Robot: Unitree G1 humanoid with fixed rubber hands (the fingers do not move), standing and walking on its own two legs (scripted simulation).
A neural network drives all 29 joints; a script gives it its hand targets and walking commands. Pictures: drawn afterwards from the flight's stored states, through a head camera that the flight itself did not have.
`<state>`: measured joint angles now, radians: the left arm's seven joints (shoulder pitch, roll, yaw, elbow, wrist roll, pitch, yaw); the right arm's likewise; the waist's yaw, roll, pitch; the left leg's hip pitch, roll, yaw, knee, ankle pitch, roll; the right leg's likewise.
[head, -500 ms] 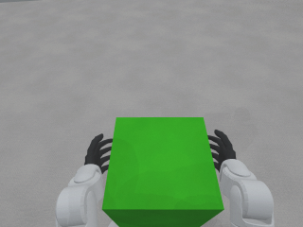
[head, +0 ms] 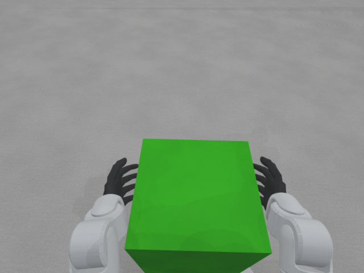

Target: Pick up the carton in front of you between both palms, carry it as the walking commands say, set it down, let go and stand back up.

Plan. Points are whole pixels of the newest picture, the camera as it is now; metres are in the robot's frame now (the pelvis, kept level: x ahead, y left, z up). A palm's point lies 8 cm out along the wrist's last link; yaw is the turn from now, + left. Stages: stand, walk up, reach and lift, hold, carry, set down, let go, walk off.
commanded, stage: carry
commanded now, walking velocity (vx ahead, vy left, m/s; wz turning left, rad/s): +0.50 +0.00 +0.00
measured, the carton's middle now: (192, 212) +0.24 +0.00 +0.01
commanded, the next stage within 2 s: none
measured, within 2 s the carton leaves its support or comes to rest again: neither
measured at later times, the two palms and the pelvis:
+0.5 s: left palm (147, 89) +0.56 +0.11 +0.08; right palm (248, 87) +0.59 -0.19 +0.07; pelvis +0.33 -0.05 +0.00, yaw +3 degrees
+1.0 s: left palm (139, 35) +0.91 +0.17 +0.07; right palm (216, 35) +0.90 -0.13 +0.08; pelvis +0.67 +0.03 +0.00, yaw +0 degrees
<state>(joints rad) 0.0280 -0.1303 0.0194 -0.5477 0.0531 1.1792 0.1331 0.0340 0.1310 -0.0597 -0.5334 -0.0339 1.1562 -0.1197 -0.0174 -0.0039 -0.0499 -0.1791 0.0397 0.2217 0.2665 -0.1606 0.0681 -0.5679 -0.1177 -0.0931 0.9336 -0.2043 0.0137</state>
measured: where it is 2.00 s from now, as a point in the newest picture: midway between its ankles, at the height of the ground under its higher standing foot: (176, 159)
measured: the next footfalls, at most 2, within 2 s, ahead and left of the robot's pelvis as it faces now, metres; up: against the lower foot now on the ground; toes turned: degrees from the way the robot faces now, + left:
right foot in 0.26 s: +0.38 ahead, -0.13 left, +0.00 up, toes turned -10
left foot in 0.78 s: +0.72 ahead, +0.10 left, +0.00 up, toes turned +13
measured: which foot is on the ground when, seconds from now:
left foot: down 0.00-0.30, up 0.32-0.76, down 0.78-1.00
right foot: up 0.00-0.24, down 0.26-0.80, up 0.82-1.00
